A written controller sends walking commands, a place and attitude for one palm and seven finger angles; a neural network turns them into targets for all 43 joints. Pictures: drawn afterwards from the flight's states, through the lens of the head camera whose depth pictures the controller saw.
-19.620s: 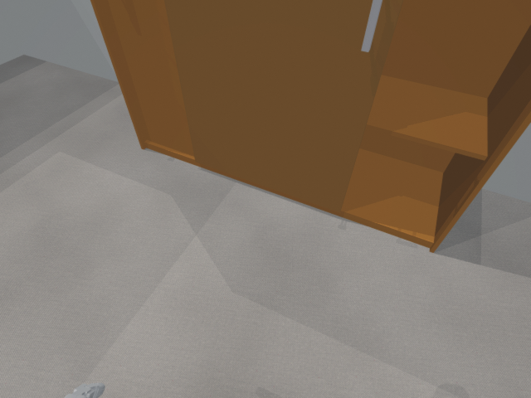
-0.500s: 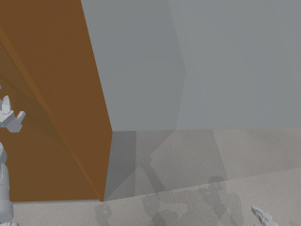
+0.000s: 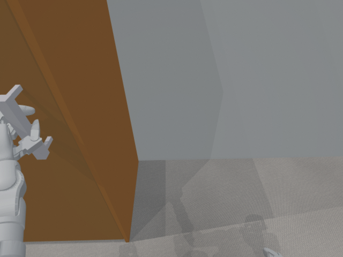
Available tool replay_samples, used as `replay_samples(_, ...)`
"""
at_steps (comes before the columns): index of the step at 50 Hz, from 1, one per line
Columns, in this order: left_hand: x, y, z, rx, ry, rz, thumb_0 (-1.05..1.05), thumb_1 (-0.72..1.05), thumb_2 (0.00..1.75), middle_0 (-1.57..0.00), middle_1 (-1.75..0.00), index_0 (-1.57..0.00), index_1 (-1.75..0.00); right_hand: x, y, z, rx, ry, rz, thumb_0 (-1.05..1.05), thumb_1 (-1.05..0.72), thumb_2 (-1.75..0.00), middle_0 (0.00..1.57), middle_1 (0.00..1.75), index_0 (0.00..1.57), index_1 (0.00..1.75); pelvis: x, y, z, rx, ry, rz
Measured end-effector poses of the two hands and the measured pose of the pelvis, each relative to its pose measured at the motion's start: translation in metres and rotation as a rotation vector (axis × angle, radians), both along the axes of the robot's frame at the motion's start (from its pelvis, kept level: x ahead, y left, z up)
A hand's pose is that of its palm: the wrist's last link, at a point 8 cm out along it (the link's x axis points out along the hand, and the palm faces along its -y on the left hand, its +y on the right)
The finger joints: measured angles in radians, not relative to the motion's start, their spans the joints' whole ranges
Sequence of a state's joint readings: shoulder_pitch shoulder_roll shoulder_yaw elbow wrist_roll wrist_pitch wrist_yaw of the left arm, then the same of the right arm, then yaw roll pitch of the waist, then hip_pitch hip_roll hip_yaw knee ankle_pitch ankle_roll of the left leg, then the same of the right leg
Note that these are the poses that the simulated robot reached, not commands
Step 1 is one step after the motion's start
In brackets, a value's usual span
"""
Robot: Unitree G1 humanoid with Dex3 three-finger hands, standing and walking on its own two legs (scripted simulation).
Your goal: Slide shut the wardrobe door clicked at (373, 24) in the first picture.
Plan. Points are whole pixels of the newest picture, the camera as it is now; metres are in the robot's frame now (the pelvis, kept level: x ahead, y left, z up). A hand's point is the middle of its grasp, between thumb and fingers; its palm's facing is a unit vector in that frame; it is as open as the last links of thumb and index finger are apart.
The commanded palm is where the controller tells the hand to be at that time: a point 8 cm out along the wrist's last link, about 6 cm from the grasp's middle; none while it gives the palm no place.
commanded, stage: stop walking and hold the door there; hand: left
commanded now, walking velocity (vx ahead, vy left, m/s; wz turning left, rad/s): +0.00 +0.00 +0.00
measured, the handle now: (30, 124) +0.34 +0.36 +0.16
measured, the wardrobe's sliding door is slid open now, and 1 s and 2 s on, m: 0.00 0.00 0.00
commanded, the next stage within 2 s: loosen the grip on the handle in 1.64 s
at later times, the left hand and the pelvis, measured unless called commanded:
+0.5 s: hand (34, 137) +0.31 +0.33 +0.15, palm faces +0.57 -0.76 -0.30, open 6.1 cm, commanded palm +0.26 +0.36 +0.14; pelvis +0.01 +0.00 +0.00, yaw +1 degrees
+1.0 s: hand (33, 139) +0.30 +0.33 +0.15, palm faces +0.34 -0.93 -0.13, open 5.7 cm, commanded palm +0.27 +0.36 +0.14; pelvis -0.08 +0.10 +0.00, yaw +1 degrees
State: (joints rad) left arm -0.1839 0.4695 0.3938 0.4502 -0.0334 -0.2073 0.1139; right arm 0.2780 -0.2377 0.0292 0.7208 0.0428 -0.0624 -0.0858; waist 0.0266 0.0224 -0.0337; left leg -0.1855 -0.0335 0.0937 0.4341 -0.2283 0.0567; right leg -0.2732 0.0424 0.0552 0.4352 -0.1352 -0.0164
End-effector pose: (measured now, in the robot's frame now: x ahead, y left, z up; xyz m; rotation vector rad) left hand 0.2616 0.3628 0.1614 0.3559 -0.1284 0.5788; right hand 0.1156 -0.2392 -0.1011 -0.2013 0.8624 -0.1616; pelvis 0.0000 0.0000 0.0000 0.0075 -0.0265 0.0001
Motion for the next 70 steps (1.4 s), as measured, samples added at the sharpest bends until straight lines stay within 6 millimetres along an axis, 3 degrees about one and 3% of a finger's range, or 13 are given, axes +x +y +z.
replay_samples(13, 0.000, -0.001, -0.001, 0.001, -0.015, 0.005, -0.15, 0.60, 0.82, -0.45, -1.40, -0.36, -1.39, 0.058, -0.004, 0.021, -0.035, -0.086, 0.031, 0.01, -0.90, -0.90, 0.20, 0.30, 0.21, 0.30, 0.015, 0.000, 0.001, -0.009, 0.007, 0.003)
replay_samples(18, 0.000, -0.001, -0.001, 0.005, -0.014, 0.011, -0.16, 0.60, 0.81, -0.45, -1.40, -0.36, -1.39, 0.065, -0.006, 0.024, -0.038, -0.093, 0.031, 0.01, -0.90, -0.90, 0.20, 0.30, 0.20, 0.30, 0.018, -0.002, 0.002, -0.011, 0.012, 0.004)
replay_samples(25, 0.000, -0.001, -0.001, 0.020, -0.005, 0.017, -0.17, 0.60, 0.80, -0.45, -1.40, -0.36, -1.40, 0.059, -0.008, 0.017, -0.035, -0.055, 0.028, 0.01, -0.90, -0.90, 0.20, 0.30, 0.20, 0.30, 0.015, -0.002, 0.001, -0.022, 0.021, 0.021)
replay_samples(31, 0.001, 0.004, -0.001, 0.044, -0.001, -0.032, -0.19, 0.61, 0.78, -0.45, -1.40, -0.39, -1.40, 0.039, -0.005, 0.008, -0.050, 0.004, 0.027, 0.01, -0.90, -0.90, 0.20, 0.30, 0.20, 0.30, -0.007, 0.011, -0.003, -0.021, 0.036, 0.047)
replay_samples(37, 0.002, 0.009, -0.002, 0.022, -0.021, -0.115, -0.17, 0.62, 0.76, -0.45, -1.40, -0.41, -1.40, 0.009, 0.017, 0.003, -0.085, 0.029, 0.030, 0.01, -0.90, -0.90, 0.20, 0.30, 0.20, 0.30, -0.038, 0.040, -0.007, 0.015, 0.032, 0.081)
replay_samples(44, 0.003, 0.012, -0.004, -0.069, -0.053, -0.224, -0.12, 0.67, 0.75, -0.45, -1.40, -0.38, -1.40, -0.040, 0.077, -0.003, -0.035, 0.037, -0.007, 0.01, -0.90, -0.90, 0.20, 0.30, 0.20, 0.30, -0.073, 0.087, -0.006, 0.012, -0.001, 0.044)
replay_samples(49, 0.003, 0.009, -0.005, -0.155, -0.059, -0.256, -0.07, 0.72, 0.76, -0.45, -1.40, -0.34, -1.40, -0.077, 0.126, -0.005, 0.037, 0.101, 0.033, 0.01, -0.90, -0.90, 0.20, 0.30, 0.20, 0.30, -0.080, 0.098, 0.001, -0.020, -0.006, 0.030)
replay_samples(54, 0.002, 0.009, -0.004, -0.154, -0.039, -0.272, -0.07, 0.72, 0.76, -0.45, -1.40, -0.32, -1.40, -0.096, 0.147, -0.008, 0.070, 0.135, 0.062, 0.01, -0.90, -0.90, 0.21, 0.30, 0.21, 0.30, -0.085, 0.103, 0.004, -0.029, 0.004, 0.006)
replay_samples(59, 0.001, 0.009, -0.003, -0.126, -0.021, -0.265, -0.08, 0.72, 0.75, -0.45, -1.40, -0.31, -1.40, -0.097, 0.137, -0.012, 0.062, 0.112, 0.066, 0.01, -0.90, -0.90, 0.21, 0.31, 0.21, 0.30, -0.094, 0.099, -0.001, -0.017, 0.009, -0.015)
replay_samples(63, 0.000, 0.007, -0.002, -0.123, -0.005, -0.241, -0.08, 0.72, 0.75, -0.45, -1.40, -0.29, -1.40, -0.092, 0.113, -0.010, 0.028, 0.078, 0.042, 0.01, -0.90, -0.90, 0.21, 0.30, 0.21, 0.30, -0.099, 0.095, -0.002, -0.026, 0.002, -0.014)
replay_samples(70, 0.000, 0.004, -0.002, -0.139, -0.011, -0.221, -0.07, 0.73, 0.78, -0.45, -1.40, -0.27, -1.40, -0.082, 0.071, 0.001, -0.060, 0.050, -0.004, 0.01, -0.90, -0.90, 0.20, 0.30, 0.21, 0.30, -0.092, 0.088, -0.002, -0.019, 0.012, -0.012)
